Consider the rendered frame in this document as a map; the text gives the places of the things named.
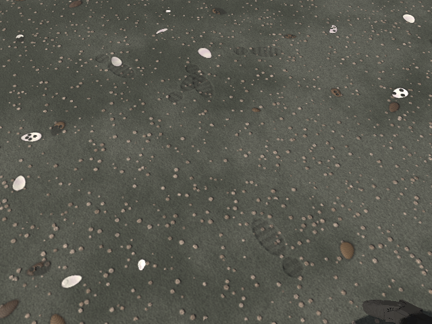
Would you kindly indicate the robot right hand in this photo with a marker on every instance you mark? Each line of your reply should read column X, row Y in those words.
column 401, row 312

